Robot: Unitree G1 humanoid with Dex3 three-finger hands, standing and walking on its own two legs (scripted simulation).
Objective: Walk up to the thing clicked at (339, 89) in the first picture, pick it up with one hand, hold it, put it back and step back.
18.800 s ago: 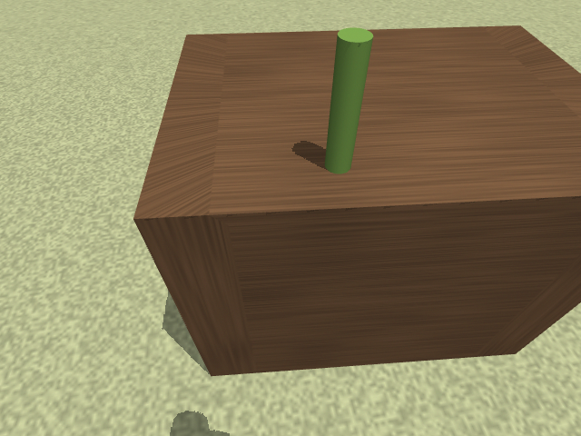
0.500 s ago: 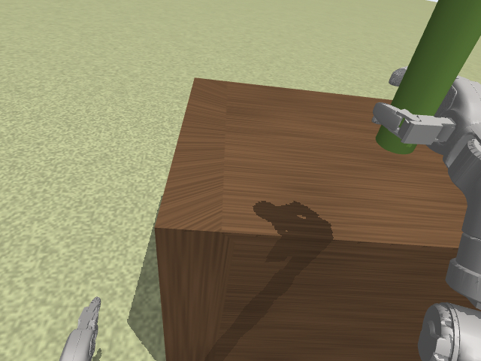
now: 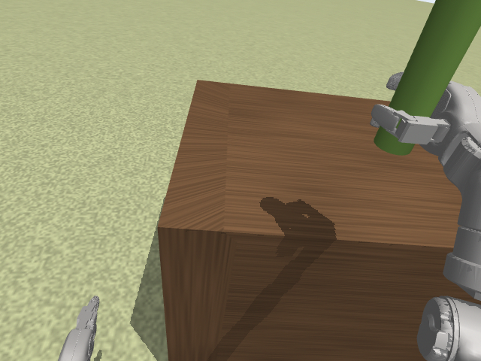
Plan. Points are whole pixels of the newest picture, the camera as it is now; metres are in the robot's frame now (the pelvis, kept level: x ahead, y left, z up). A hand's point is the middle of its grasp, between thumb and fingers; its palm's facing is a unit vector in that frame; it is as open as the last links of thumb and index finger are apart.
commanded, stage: crouch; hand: right
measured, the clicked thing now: (435, 58) +0.35 -0.17 +0.39
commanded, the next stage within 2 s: lower in 1.08 s
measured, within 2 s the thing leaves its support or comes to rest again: neither
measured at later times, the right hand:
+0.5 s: hand (368, 131) +0.42 -0.17 +0.25, palm faces +0.15 +0.99 -0.01, open 7.5 cm
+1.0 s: hand (354, 141) +0.46 -0.18 +0.21, palm faces +0.14 +0.99 -0.02, open 7.5 cm
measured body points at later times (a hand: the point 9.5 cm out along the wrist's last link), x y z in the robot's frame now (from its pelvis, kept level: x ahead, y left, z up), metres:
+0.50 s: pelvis +0.00 +0.00 +0.00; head -0.03 +0.02 +0.45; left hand +0.15 +0.27 -0.07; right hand +0.41 -0.23 +0.25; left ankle +0.02 +0.12 -0.73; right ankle +0.03 -0.14 -0.73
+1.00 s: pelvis +0.02 +0.00 +0.00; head +0.01 +0.01 +0.45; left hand +0.16 +0.26 -0.07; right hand +0.45 -0.23 +0.21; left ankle +0.02 +0.12 -0.73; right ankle +0.03 -0.14 -0.73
